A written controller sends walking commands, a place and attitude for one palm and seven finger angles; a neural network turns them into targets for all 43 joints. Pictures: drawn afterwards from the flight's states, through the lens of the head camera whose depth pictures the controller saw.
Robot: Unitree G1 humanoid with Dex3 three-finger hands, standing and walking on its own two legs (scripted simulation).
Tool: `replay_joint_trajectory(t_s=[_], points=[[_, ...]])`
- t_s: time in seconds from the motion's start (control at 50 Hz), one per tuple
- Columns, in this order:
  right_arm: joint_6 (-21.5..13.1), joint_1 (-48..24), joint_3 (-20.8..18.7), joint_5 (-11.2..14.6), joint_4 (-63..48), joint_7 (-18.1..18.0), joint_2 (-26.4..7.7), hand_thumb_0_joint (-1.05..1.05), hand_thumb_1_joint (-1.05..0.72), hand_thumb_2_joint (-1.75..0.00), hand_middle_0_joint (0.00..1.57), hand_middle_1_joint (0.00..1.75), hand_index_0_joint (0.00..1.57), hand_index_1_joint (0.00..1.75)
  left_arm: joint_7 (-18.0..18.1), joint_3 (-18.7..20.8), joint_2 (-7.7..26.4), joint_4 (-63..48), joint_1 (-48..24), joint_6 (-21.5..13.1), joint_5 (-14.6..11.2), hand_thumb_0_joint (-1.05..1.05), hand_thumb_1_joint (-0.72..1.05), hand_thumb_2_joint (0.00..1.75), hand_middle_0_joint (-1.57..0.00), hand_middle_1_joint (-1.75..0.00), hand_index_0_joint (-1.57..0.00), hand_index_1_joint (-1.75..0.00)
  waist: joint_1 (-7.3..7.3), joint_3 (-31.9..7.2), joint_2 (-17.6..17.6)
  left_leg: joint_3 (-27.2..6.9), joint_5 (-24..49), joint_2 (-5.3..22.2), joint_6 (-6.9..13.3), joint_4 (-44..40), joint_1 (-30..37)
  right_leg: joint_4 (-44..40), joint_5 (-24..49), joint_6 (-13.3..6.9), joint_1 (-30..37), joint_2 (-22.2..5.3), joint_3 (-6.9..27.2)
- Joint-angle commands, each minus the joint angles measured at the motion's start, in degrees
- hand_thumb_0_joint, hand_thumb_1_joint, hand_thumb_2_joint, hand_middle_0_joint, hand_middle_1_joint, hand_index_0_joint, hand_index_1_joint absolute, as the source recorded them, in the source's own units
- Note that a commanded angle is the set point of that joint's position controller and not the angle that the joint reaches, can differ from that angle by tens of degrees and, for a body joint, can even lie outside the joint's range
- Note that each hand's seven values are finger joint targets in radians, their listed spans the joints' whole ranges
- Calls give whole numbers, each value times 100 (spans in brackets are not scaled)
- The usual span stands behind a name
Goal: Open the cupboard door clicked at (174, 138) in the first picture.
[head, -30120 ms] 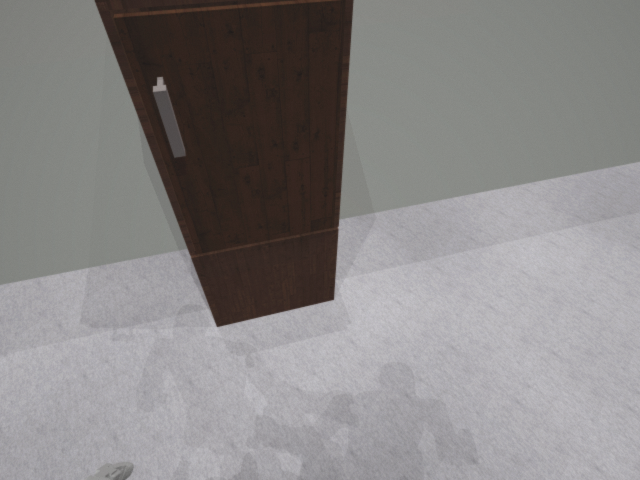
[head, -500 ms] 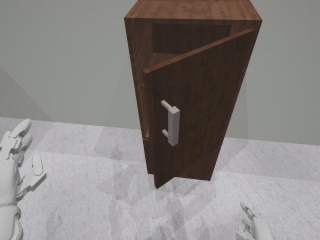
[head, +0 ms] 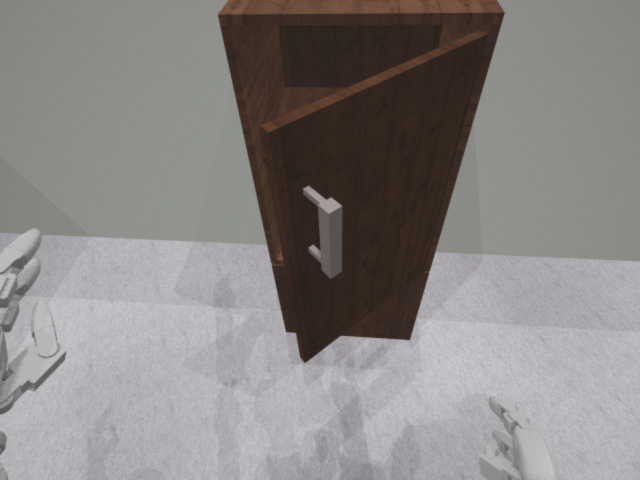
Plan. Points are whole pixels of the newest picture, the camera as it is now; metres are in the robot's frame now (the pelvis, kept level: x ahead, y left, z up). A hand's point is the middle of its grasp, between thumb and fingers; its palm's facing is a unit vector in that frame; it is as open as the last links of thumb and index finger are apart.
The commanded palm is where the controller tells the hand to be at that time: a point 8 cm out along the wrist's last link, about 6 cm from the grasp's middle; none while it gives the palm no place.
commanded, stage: step back with the hand held close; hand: left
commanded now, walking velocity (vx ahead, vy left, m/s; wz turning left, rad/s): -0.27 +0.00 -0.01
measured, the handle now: (321, 232) +0.43 +0.04 +0.07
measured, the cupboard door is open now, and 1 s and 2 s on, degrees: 44 44 44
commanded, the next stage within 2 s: stop stepping back and stand still in 1.02 s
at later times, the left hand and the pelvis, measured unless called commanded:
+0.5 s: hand out of the picture +0.11 +0.29 +0.15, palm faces +0.40 -0.76 -0.51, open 7.4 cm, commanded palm +0.05 +0.33 +0.17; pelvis -0.08 +0.03 -0.02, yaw +1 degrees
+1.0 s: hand out of the picture -0.01 +0.32 +0.17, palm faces +0.49 -0.76 -0.43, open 7.4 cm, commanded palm -0.07 +0.35 +0.17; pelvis -0.19 +0.04 -0.02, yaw +3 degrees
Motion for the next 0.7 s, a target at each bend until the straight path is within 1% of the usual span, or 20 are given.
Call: replay_joint_trajectory(t_s=[0.0,0.04,0.06,0.14,0.16,0.2,0.24,0.26,0.28,0.34,0.36,0.42,0.46,0.52,0.56,0.58,0.62,0.64,0.66,0.68], points=[[-131,-550,-257,53,-991,-88,-592,0,-90,-90,20,30,20,30,180,785,1120,-980,64,-258,-67,0,90,90,-20,-30,-20,-30,-62,-1073,-384,-85,2391,266,44,82,698,39,2366,160,-157,-501,168],[-77,-556,-280,78,-1053,-103,-582,0,-90,-90,20,30,20,30,202,871,1242,-1102,26,-254,-78,0,90,90,-20,-30,-20,-30,-67,-1143,-579,-80,2426,272,50,124,654,119,2457,179,-160,-496,174],[-72,-607,-284,75,-1060,-126,-594,0,-90,-90,20,30,20,30,220,937,1351,-1218,-29,-265,-74,0,90,90,-20,-30,-20,-30,-50,-1142,-461,-77,2387,261,49,120,632,130,2437,171,-174,-509,194],[-52,-556,-285,82,-1170,-138,-595,0,-90,-90,20,30,20,30,268,887,1332,-1410,19,-268,-62,0,90,90,-20,-30,-20,-30,-59,-1066,-357,-150,2083,311,68,49,320,252,1980,187,-204,-452,219],[-74,-573,-293,65,-1155,-153,-627,0,-90,-90,20,30,20,30,282,969,1424,-1525,-7,-295,-51,0,90,90,-20,-30,-20,-30,-41,-1083,-146,-180,1997,324,81,-1,259,277,1875,177,-176,-439,222],[-72,-537,-274,65,-1181,-146,-599,0,-90,-90,20,30,20,30,303,924,1350,-1458,74,-294,-43,0,90,90,-20,-30,-20,-30,-57,-960,-176,-232,1679,370,92,-67,-11,320,1548,187,-180,-406,234],[-93,-503,-274,63,-1185,-132,-617,0,-90,-90,20,30,20,30,317,935,1337,-1442,72,-316,-28,0,90,90,-20,-30,-20,-30,-72,-853,-208,-282,1162,396,117,-140,-310,320,1210,183,-177,-391,293],[-113,-524,-287,48,-1180,-138,-648,0,-90,-90,20,30,20,30,321,973,1369,-1478,80,-333,-24,0,90,90,-20,-30,-20,-30,-67,-782,-43,-322,830,401,129,-192,-472,294,962,162,-184,-395,333],[-131,-494,-258,55,-1190,-127,-629,0,-90,-90,20,30,20,30,325,928,1308,-1428,63,-351,-8,0,90,90,-20,-30,-20,-30,-91,-657,-69,-370,407,428,141,-261,-666,292,654,154,-230,-389,364],[-206,-481,-240,36,-1255,-115,-705,0,-90,-90,20,30,20,30,344,973,1282,-1492,-16,-468,78,0,90,90,-20,-30,-20,-30,-104,-396,269,-645,-1139,596,276,-693,-1674,632,-13,155,144,-243,364],[-244,-518,-260,15,-1261,-140,-736,0,-90,-90,20,30,20,30,349,1064,1344,-1545,-57,-524,111,0,90,90,-20,-30,-20,-30,-74,-378,343,-767,-1602,668,334,-865,-2074,804,-128,172,418,-189,343],[-354,-459,-246,0,-1313,-132,-739,0,-90,-90,20,30,20,30,349,1051,1212,-1579,-155,-615,205,0,90,90,-20,-30,-20,-30,-64,-281,431,-1027,-2638,919,479,-1165,-3037,1496,-310,218,912,-28,301],[-446,-451,-289,-7,-1305,-136,-761,0,-90,-90,20,30,20,30,348,1180,1317,-1653,-249,-686,268,0,90,90,-20,-30,-20,-30,-34,-400,490,-1174,-2966,1014,559,-1238,-3325,1837,-185,232,1179,79,312],[-552,-325,-294,2,-1298,-99,-680,0,-90,-90,20,30,20,30,337,1159,1256,-1730,-158,-731,253,0,90,90,-20,-30,-20,-30,-86,-521,128,-915,-2668,783,480,-665,-2963,1612,-78,129,752,-65,629],[-603,-290,-347,-46,-1250,-89,-702,0,-90,-90,20,30,20,30,337,1352,1458,-1800,-109,-787,260,0,90,90,-20,-30,-20,-30,-110,-491,-176,-704,-2722,554,388,-126,-2558,1001,-772,9,43,-260,1118],[-606,-235,-335,-43,-1209,-74,-632,0,-90,-90,20,30,20,30,338,1207,1294,-1755,-115,-788,227,0,90,90,-20,-30,-20,-30,-147,-337,-444,-567,-2551,403,290,276,-2280,606,-1174,-104,-547,-468,1415],[-585,-106,-342,-55,-1009,-27,-577,0,-90,-90,20,30,20,30,392,1055,1276,-1756,-342,-784,170,0,90,90,-20,-30,-20,-30,-212,-231,-1068,-263,-1712,42,-26,1466,-975,-253,-1753,-417,-2178,-1056,1904],[-564,-67,-341,-57,-907,-16,-534,0,-90,-90,20,30,20,30,422,940,1252,-1726,-503,-792,156,0,90,90,-20,-30,-20,-30,-266,-266,-1287,-152,-1379,-49,-113,1956,-418,-484,-1803,-510,-2736,-1320,1950],[-554,-80,-357,-68,-830,-18,-547,0,-90,-90,20,30,20,30,453,900,1279,-1769,-720,-812,160,0,90,90,-20,-30,-20,-30,-314,-306,-1254,-145,-1211,-62,-136,2137,-11,-524,-1700,-520,-3102,-1395,1867],[-540,-86,-316,-62,-781,-33,-483,0,-90,-90,20,30,20,30,480,882,1283,-1696,-728,-805,163,0,90,90,-20,-30,-20,-30,-332,-330,-1191,-182,-1130,-8,-107,1812,53,-337,-1479,-406,-3037,-1298,1546]])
